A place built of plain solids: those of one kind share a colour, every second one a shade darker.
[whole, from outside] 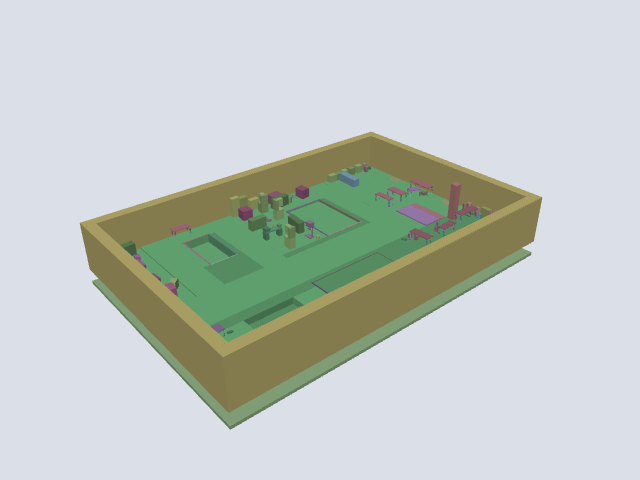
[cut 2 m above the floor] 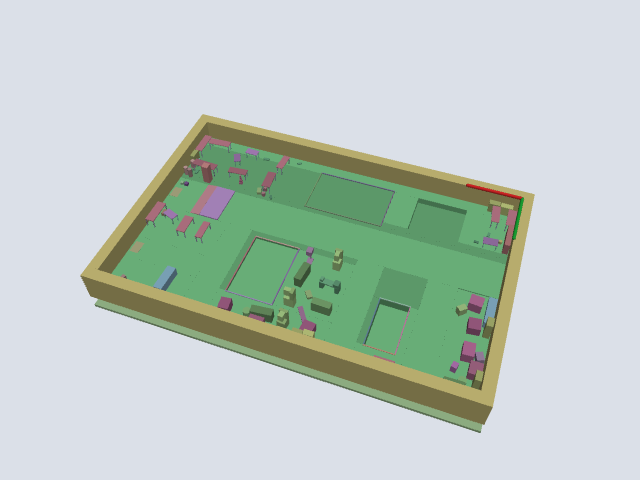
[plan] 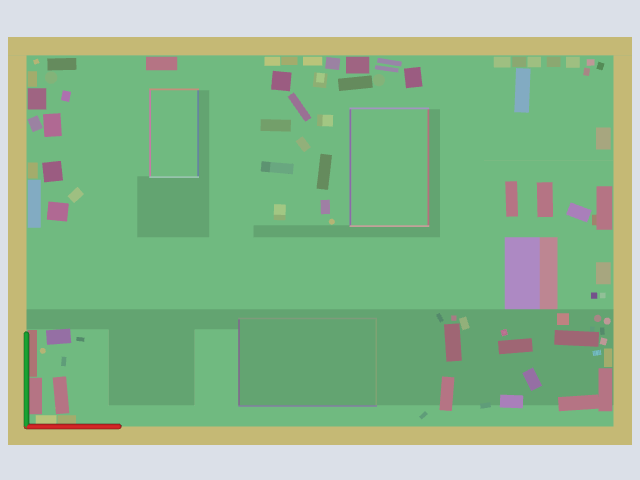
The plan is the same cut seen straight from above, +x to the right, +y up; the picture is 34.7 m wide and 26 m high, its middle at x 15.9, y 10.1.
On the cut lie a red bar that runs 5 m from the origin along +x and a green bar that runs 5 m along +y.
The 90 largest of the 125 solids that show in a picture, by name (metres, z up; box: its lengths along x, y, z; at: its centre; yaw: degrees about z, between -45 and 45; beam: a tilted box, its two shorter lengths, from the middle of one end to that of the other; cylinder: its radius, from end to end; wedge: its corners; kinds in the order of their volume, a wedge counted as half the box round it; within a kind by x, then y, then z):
{
 "floor_1": {"box": [3.4, 9.85, 0.9], "at": [1.7, 15.18, -0.55]},
 "floor_2": {"box": [4.45, 4.12, 2.1], "at": [2.23, 3.21, -1.05]},
 "floor_3": {"box": [2.6, 9.85, 1.0], "at": [4.7, 15.18, -0.5]},
 "floor_4": {"box": [11.55, 0.54, 2.1], "at": [5.78, 5.54, -1.05]},
 "floor_5": {"box": [0.75, 4.66, 2.1], "at": [6.38, 15.88, -1.05]},
 "floor_6": {"box": [4.66, 4.12, 1.48], "at": [6.78, 3.21, -1.36]},
 "floor_7": {"box": [3.9, 3.3, 2.1], "at": [7.95, 11.9, -1.05]},
 "floor_8": {"box": [3.9, 1.89, 2.1], "at": [7.95, 19.16, -1.05]},
 "floor_9": {"box": [2.5, 4.66, 1.31], "at": [8.0, 15.88, -1.44]},
 "floor_10": {"box": [0.65, 4.66, 2.1], "at": [9.57, 15.88, -1.05]},
 "floor_11": {"box": [2.44, 4.12, 2.1], "at": [10.33, 3.21, -1.05]},
 "floor_12": {"box": [2.4, 9.85, 1.0], "at": [11.1, 15.18, -0.5]},
 "floor_13": {"box": [5.3, 6.28, 2.1], "at": [14.95, 14.04, -1.05]},
 "floor_14": {"box": [7.36, 4.66, 2.1], "at": [15.23, 3.48, -1.05]},
 "floor_15": {"box": [31.8, 1.15, 2.1], "at": [15.9, 0.57, -1.05]},
 "floor_16": {"box": [31.8, 0.54, 2.1], "at": [15.9, 6.08, -1.05]},
 "floor_17": {"box": [31.8, 3.9, 1.0], "at": [15.9, 8.3, -0.5]},
 "floor_18": {"box": [10.1, 0.65, 2.1], "at": [17.35, 10.57, -1.05]},
 "floor_19": {"box": [10.1, 2.92, 2.1], "at": [17.35, 18.64, -1.05]},
 "floor_20": {"box": [4.12, 6.28, 1.92], "at": [19.66, 14.04, -1.14]},
 "floor_21": {"box": [0.68, 6.28, 2.1], "at": [22.06, 14.04, -1.05]},
 "floor_22": {"box": [2.4, 9.85, 1.0], "at": [23.6, 15.18, -0.5]},
 "floor_23": {"box": [12.89, 4.66, 2.1], "at": [25.36, 3.48, -1.05]},
 "floor_24": {"box": [7.0, 4.15, 1.0], "at": [28.3, 12.32, -0.5]},
 "floor_25": {"box": [7.0, 2.4, 1.0], "at": [28.3, 15.6, -0.5]},
 "floor_26": {"box": [7.0, 3.3, 1.0], "at": [28.3, 18.45, -0.5]},
 "wall_1": {"box": [1.0, 20.1, 4.6], "at": [-0.5, 10.05, 1.3]},
 "wall_2": {"box": [33.8, 1.0, 4.6], "at": [15.9, -0.5, 1.3]},
 "wall_3": {"box": [33.8, 1.0, 4.6], "at": [15.9, 20.6, 1.3]},
 "wall_4": {"box": [1.0, 20.1, 4.6], "at": [32.3, 10.05, 1.3]},
 "floor_base_1": {"box": [33.8, 22.1, 0.3], "at": [15.9, 10.05, -2.35]},
 "tool_cabinet_1": {"box": [0.5, 0.85, 1.82], "at": [0.32, 18.82, 0.81]},
 "tool_cabinet_2": {"box": [0.54, 0.87, 1.77], "at": [0.34, 13.86, 0.79]},
 "tool_cabinet_3": {"box": [1.12, 0.54, 1.0], "at": [1.06, 0.34, 0.5]},
 "tool_cabinet_4": {"box": [1.0, 0.54, 1.05], "at": [2.18, 0.34, 0.53]},
 "tool_cabinet_5": {"box": [0.85, 0.49, 1.91], "at": [13.32, 19.79, 0.95]},
 "tool_cabinet_6": {"box": [0.88, 0.45, 1.68], "at": [14.24, 19.8, 0.84]},
 "tool_cabinet_7": {"box": [1.04, 0.48, 1.1], "at": [15.5, 19.79, 0.55]},
 "tool_cabinet_8": {"box": [0.45, 1.01, 1.04], "at": [31.5, 3.73, 0.52]},
 "table_saw_1": {"box": [1.03, 1.07, 0.86], "at": [1.41, 13.8, 0.33], "yaw": 6.1},
 "table_saw_2": {"box": [0.95, 1.24, 1.0], "at": [1.41, 16.32, 0.4], "yaw": 3.5},
 "table_saw_3": {"box": [1.11, 0.99, 0.98], "at": [1.7, 11.64, 0.39], "yaw": -5.6},
 "table_saw_4": {"box": [1.03, 1.02, 0.95], "at": [13.81, 18.71, 0.47], "yaw": -5.5},
 "table_saw_5": {"box": [0.9, 1.07, 0.94], "at": [20.95, 18.9, 0.47], "yaw": 6.2},
 "planer_1": {"box": [1.57, 0.65, 1.11], "at": [1.92, 19.62, 0.46], "yaw": 1.3},
 "planer_2": {"box": [1.64, 0.64, 1.08], "at": [13.5, 16.31, 0.54], "yaw": -1.4},
 "planer_3": {"box": [0.63, 1.9, 1.07], "at": [16.13, 13.79, 0.54], "yaw": -6.6},
 "planer_4": {"box": [1.84, 0.67, 1.03], "at": [17.82, 18.59, 0.52], "yaw": 5.8},
 "board_stack_1": {"box": [0.71, 2.61, 0.75], "at": [0.42, 12.06, 0.28]},
 "board_stack_2": {"box": [0.79, 2.39, 0.82], "at": [26.87, 18.2, 0.41], "yaw": -2.3},
 "bandsaw_1": {"box": [0.64, 0.29, 1.05], "at": [13.71, 11.32, 1.57], "yaw": -1.1},
 "bandsaw_2": {"box": [0.64, 0.86, 1.05], "at": [13.72, 11.6, 0.53], "yaw": -1.1},
 "bandsaw_3": {"box": [0.38, 0.57, 0.8], "at": [13.72, 11.75, 1.7], "yaw": -1.1},
 "bandsaw_4": {"box": [0.73, 0.27, 0.93], "at": [15.88, 18.5, 1.41], "yaw": -6.0},
 "bandsaw_5": {"box": [0.29, 0.63, 1.03], "at": [15.89, 16.58, 1.54], "yaw": -1.6},
 "bandsaw_6": {"box": [0.73, 0.79, 0.94], "at": [15.91, 18.75, 0.47], "yaw": -6.0},
 "bandsaw_7": {"box": [0.44, 0.52, 0.64], "at": [15.93, 18.89, 1.55], "yaw": -6.0},
 "bandsaw_8": {"box": [0.86, 0.63, 1.03], "at": [16.18, 16.57, 0.52], "yaw": -1.6},
 "bandsaw_9": {"box": [0.57, 0.38, 0.76], "at": [16.32, 16.57, 1.68], "yaw": -1.6},
 "forge_hearth_1": {"box": [1.01, 1.16, 0.91], "at": [0.57, 17.75, 0.35]},
 "forge_hearth_2": {"box": [1.26, 0.92, 0.93], "at": [17.94, 19.57, 0.47]},
 "offcut_bin_1": {"box": [0.74, 0.53, 0.74], "at": [2.67, 12.54, 0.27], "yaw": 42.5},
 "offcut_bin_2": {"box": [0.9, 0.58, 0.77], "at": [25.77, 19.74, 0.39]},
 "offcut_bin_3": {"box": [0.76, 0.56, 0.72], "at": [26.7, 19.75, 0.36]},
 "offcut_bin_4": {"box": [0.74, 0.58, 0.81], "at": [27.51, 19.74, 0.41]},
 "offcut_bin_5": {"box": [0.75, 0.56, 0.8], "at": [28.55, 19.75, 0.4]},
 "offcut_bin_6": {"box": [0.75, 0.6, 0.81], "at": [29.6, 19.73, 0.41]},
 "column_a0a_1": {"box": [0.65, 0.65, 3.6], "at": [29.06, 5.82, 1.8]},
 "bar_rack_1": {"box": [0.5, 2.53, 1.2], "at": [0.32, 3.96, 0.6]},
 "step_hump_1": {"box": [1.9, 3.9, 0.17], "at": [26.86, 8.3, 0.04]},
 "workbench_top_1": {"box": [0.84, 2.03, 0.05], "at": [23.1, 4.55, 0.94], "yaw": 3.8},
 "workbench_top_2": {"box": [0.64, 1.91, 0.08], "at": [26.28, 12.32, 0.78], "yaw": 1.6},
 "workbench_top_3": {"box": [0.85, 1.88, 0.08], "at": [28.09, 12.29, 0.82], "yaw": 1.1},
 "workbench_top_4": {"box": [2.4, 0.8, 0.05], "at": [29.8, 4.77, 0.97], "yaw": -2.7},
 "workbench_top_5": {"box": [0.85, 2.35, 0.08], "at": [31.3, 11.84, 0.83]},
 "workbench_top_6": {"box": [0.74, 2.34, 0.05], "at": [31.36, 1.99, 0.96]},
 "coal_bin_1": {"box": [0.6, 0.75, 0.57], "at": [0.47, 16.4, 0.18], "yaw": 22.6},
 "coal_bin_2": {"box": [0.76, 0.63, 0.58], "at": [16.59, 19.66, 0.29], "yaw": -6.6},
 "quench_tub_1": {"cylinder": 0.34, "from": [1.34, 18.9, -0.1], "to": [1.34, 18.9, 0.52]},
 "quench_tub_2": {"cylinder": 0.33, "from": [19.09, 18.76, 0.0], "to": [19.09, 18.76, 0.6]},
 "bin_1": {"box": [0.43, 0.35, 0.76], "at": [30.56, 19.72, 0.38], "yaw": 0.4},
 "bin_2": {"cylinder": 0.2, "from": [30.94, 5.85, 0.0], "to": [30.94, 5.85, 0.96]},
 "bin_3": {"box": [0.35, 0.37, 0.87], "at": [31.26, 4.6, 0.43], "yaw": -14.2},
 "ramp_hump_ramp_1": {"wedge": [[27.81, 6.35, -0.05], [27.81, 6.35, 0.12], [27.81, 10.25, -0.05], [27.81, 10.25, 0.12], [28.77, 6.35, -0.05], [28.77, 6.35, 0.0], [28.77, 10.25, -0.05], [28.77, 10.25, 0.0]]},
 "lathe_1": {"box": [0.35, 0.56, 0.71], "at": [12.88, 14.07, 0.35], "yaw": -5.0},
 "lathe_2": {"box": [1.75, 0.56, 0.12], "at": [13.58, 14.01, 0.77], "yaw": -5.0},
 "anvil_block_1": {"box": [0.46, 0.55, 0.74], "at": [2.14, 17.9, 0.27], "yaw": -12.2},
 "pillar_drill_1": {"box": [0.5, 0.62, 0.44], "at": [16.19, 11.81, 1.34], "yaw": 1.4},
 "board_pair_1": {"box": [0.42, 1.67, 0.14], "at": [14.79, 17.3, 0.02], "yaw": 34.9},
 "sack_1": {"box": [0.48, 0.75, 0.26], "at": [14.99, 15.29, 0.13], "yaw": 37.3}
}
